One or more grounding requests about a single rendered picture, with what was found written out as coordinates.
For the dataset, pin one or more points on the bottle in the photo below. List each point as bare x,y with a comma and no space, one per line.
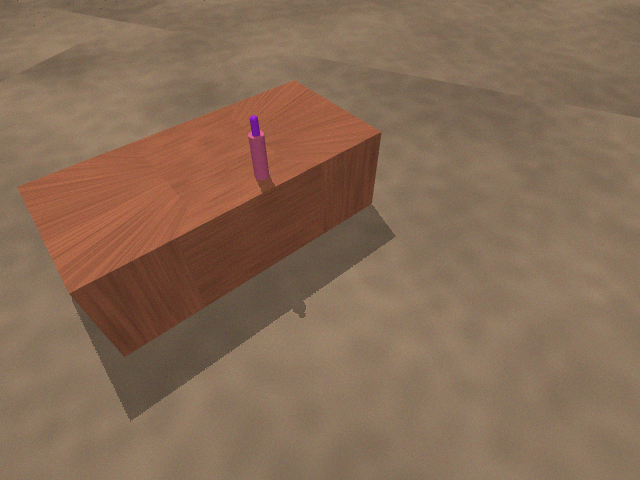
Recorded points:
258,150

